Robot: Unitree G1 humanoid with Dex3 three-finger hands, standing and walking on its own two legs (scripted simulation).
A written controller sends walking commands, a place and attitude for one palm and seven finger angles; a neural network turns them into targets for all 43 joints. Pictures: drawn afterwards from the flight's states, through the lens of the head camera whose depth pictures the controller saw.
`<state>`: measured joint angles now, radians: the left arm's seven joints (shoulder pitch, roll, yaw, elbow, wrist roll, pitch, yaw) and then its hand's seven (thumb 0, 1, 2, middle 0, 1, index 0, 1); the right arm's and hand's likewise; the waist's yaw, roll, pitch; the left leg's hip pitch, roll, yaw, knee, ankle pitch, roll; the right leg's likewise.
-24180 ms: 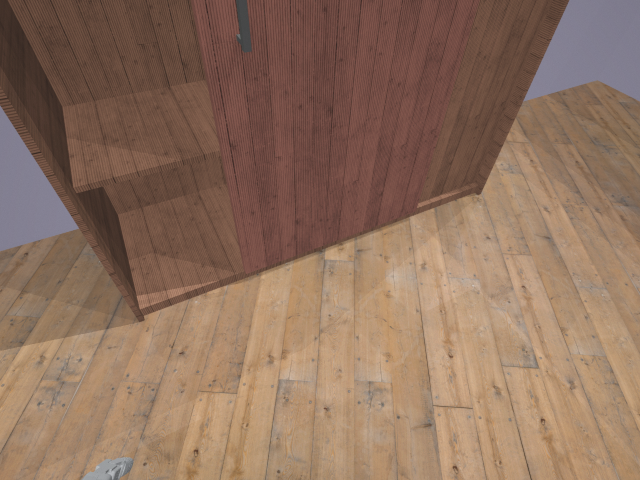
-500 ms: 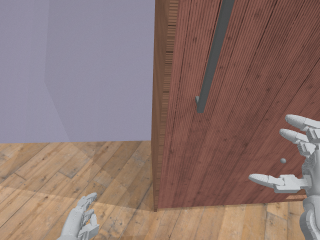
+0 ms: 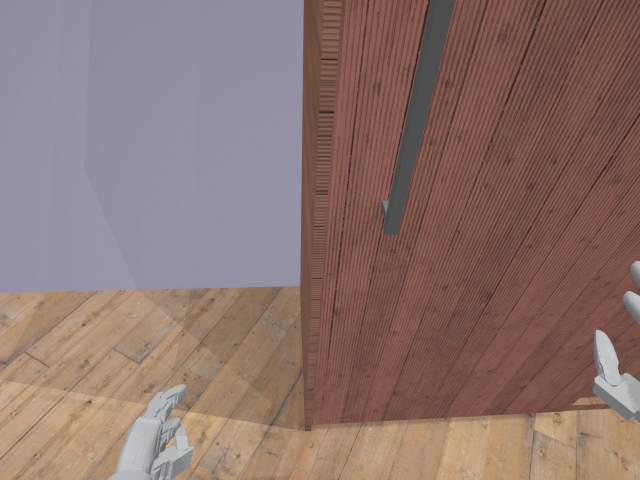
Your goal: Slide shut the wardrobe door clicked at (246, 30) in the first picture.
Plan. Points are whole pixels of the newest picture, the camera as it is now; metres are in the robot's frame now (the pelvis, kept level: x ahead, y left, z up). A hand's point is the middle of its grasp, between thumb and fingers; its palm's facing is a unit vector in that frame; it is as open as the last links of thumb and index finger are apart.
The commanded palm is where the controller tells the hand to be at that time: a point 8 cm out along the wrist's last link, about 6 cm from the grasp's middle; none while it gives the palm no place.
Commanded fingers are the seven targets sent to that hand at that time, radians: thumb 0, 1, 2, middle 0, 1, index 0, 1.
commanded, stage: draw the hand back to the body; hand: right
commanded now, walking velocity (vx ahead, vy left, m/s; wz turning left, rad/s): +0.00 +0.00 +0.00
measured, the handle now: (410, 117) +0.44 -0.10 +0.27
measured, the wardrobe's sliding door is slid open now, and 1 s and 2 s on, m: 0.00 0.00 0.00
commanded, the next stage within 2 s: step back with the hand held close in 0.34 s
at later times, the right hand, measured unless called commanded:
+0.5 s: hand (614, 374) +0.18 -0.26 +0.16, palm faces +0.45 +0.81 -0.37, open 7.4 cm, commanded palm +0.13 -0.30 +0.18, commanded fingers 0.00 -0.90 -0.90 0.20 0.30 0.20 0.30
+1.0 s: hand (634, 391) +0.16 -0.27 +0.16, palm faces +0.40 +0.78 -0.48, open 7.4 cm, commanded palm +0.10 -0.31 +0.18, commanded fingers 0.00 -0.90 -0.90 0.20 0.30 0.20 0.30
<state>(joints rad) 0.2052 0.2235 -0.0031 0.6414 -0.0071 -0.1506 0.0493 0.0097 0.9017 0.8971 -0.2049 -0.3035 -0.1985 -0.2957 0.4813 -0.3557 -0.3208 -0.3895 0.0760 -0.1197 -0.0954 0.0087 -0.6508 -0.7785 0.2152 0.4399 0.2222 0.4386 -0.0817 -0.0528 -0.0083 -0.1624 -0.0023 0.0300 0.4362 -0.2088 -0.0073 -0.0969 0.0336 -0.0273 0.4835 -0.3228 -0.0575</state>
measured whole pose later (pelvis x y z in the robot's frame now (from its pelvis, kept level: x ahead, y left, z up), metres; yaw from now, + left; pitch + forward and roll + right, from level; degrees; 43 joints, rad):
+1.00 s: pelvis -0.05 -0.01 -0.01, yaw +3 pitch +0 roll +0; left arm 0.22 0.23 0.02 0.56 -0.01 -0.06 0.08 0.01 0.90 0.90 -0.20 -0.30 -0.20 -0.30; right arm 0.50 -0.40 -0.43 -0.45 0.01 -0.24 -0.12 0.02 -0.88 -0.89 0.21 0.30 0.22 0.30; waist -0.02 0.00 0.02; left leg -0.39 0.02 -0.03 0.57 -0.18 -0.03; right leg -0.30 0.06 -0.09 0.60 -0.30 -0.09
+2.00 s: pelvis -0.22 -0.02 +0.00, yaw +3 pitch +3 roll +4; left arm 0.20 0.14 0.00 0.66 0.04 -0.18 0.04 0.01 0.90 0.90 -0.21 -0.30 -0.20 -0.30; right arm 0.49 -0.43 -0.43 -0.55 0.04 -0.30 -0.13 0.02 -0.89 -0.89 0.21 0.30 0.21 0.30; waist -0.02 0.02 0.00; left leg -0.19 -0.04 0.00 0.47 -0.36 0.00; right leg -0.48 -0.06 -0.02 0.47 -0.05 -0.04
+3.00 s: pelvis -0.30 -0.10 -0.01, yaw +3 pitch -2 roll +1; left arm 0.25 0.17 -0.01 0.67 0.01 -0.13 0.07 0.01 0.90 0.90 -0.21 -0.30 -0.20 -0.30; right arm 0.44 -0.39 -0.43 -0.44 0.01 -0.20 -0.15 0.02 -0.88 -0.89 0.21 0.30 0.21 0.30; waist -0.01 0.05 0.01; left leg -0.33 -0.01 0.00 0.76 -0.40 0.00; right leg -0.30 0.01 -0.04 0.61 -0.28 -0.06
